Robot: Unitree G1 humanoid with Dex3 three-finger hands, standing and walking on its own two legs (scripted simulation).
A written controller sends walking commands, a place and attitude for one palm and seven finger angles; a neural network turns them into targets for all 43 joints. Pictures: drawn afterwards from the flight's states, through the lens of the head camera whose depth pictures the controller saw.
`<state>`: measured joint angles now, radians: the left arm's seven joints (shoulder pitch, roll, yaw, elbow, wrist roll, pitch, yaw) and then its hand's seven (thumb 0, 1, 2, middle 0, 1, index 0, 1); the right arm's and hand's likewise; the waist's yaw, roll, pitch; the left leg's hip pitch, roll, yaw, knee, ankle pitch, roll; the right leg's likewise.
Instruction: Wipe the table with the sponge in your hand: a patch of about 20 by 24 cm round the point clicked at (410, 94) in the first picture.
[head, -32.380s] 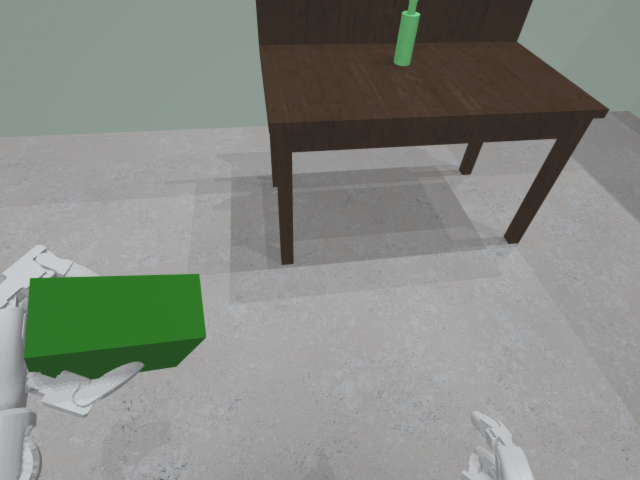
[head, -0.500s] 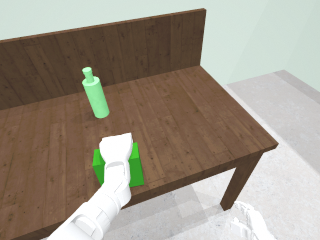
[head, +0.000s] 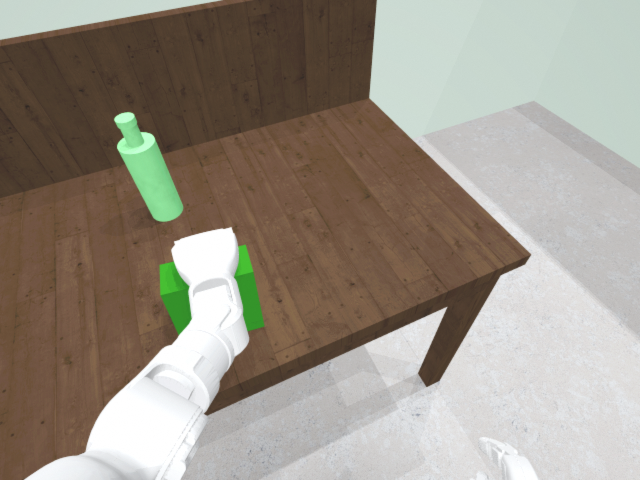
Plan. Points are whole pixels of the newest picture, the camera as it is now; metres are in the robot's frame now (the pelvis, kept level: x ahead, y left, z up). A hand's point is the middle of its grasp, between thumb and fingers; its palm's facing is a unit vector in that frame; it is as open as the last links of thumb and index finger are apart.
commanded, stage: wipe forward along the third lane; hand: left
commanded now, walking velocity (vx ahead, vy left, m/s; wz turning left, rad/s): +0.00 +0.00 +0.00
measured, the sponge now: (218, 306) +0.38 +0.18 -0.06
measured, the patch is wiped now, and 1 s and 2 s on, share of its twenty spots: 0.90 0.95 0.95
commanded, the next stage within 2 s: wipe back along the third lane in 1.12 s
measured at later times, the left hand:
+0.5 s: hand (209, 260) +0.43 +0.19 +0.00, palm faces -0.08 +0.00 -1.00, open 10.4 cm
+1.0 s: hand (197, 232) +0.48 +0.22 +0.00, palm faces -0.10 +0.00 -1.00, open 10.4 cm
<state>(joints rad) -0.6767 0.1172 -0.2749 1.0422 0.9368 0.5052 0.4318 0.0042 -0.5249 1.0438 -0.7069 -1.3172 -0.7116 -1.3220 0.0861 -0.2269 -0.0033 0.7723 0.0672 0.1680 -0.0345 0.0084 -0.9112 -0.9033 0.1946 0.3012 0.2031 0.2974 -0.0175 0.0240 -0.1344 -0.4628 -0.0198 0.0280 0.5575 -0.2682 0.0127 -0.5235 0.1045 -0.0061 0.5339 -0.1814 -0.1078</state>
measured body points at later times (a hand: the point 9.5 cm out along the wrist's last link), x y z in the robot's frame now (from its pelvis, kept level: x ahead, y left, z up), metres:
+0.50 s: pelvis -0.01 +0.01 -0.01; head +0.05 +0.00 +0.44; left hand +0.43 +0.19 +0.06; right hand +0.10 -0.25 -0.14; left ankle +0.00 +0.11 -0.73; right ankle +0.04 -0.05 -0.73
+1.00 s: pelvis +0.00 +0.02 -0.02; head +0.09 +0.03 +0.43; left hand +0.49 +0.22 +0.06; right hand +0.05 -0.24 -0.15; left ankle +0.00 +0.11 -0.73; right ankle +0.04 -0.05 -0.73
